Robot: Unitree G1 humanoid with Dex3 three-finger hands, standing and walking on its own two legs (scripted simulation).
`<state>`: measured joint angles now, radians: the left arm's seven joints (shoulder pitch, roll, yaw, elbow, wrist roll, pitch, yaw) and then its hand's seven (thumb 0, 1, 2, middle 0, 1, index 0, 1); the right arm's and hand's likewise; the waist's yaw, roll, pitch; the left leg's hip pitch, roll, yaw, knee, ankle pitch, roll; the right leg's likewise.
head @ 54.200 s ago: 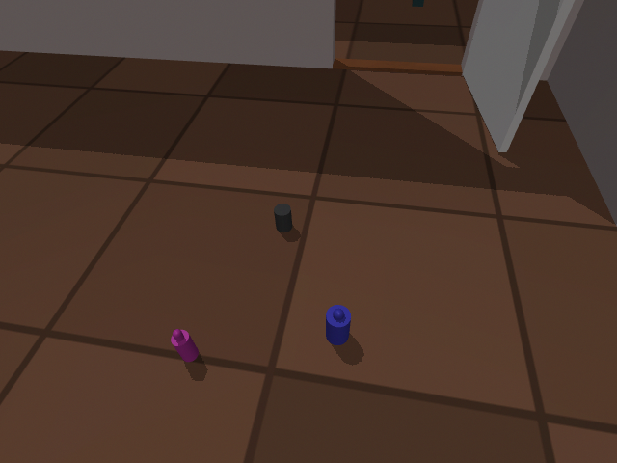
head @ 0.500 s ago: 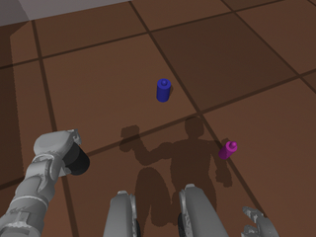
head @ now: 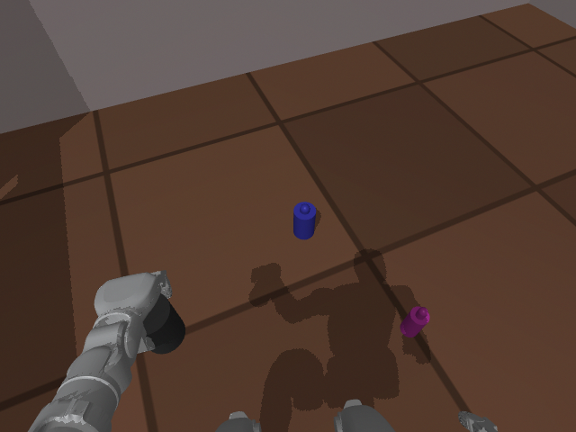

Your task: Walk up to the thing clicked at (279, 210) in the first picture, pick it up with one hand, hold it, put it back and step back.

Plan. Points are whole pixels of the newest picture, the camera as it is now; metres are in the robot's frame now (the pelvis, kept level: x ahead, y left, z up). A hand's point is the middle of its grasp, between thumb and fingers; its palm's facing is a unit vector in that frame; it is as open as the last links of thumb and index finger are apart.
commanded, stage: lift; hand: left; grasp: from above
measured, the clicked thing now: (156, 323) +0.34 +0.22 -0.14
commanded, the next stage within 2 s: hold in 0.18 s
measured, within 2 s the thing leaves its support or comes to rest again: neither
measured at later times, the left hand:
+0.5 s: hand (134, 290) +0.35 +0.22 -0.02, palm faces -0.45 -0.07 -0.89, open 10.1 cm
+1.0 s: hand (130, 289) +0.34 +0.21 +0.01, palm faces -0.46 -0.05 -0.89, open 10.1 cm
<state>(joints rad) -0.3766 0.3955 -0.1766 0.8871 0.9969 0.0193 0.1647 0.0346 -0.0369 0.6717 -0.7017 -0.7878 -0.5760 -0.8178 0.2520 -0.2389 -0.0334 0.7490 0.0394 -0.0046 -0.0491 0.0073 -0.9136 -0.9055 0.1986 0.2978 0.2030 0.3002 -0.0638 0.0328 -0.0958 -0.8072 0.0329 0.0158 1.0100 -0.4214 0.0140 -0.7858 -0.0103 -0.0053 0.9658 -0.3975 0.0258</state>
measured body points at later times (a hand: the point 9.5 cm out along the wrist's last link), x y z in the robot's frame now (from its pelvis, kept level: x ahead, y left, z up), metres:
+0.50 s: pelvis +0.04 +0.00 +0.04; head +0.07 -0.01 +0.49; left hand +0.37 +0.22 +0.03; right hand +0.13 -0.27 -0.08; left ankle +0.04 +0.11 -0.67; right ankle +0.04 -0.14 -0.67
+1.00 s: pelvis +0.03 -0.01 +0.06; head +0.05 -0.02 +0.51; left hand +0.36 +0.21 +0.06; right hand +0.15 -0.27 -0.06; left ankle +0.04 +0.11 -0.67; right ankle +0.04 -0.14 -0.67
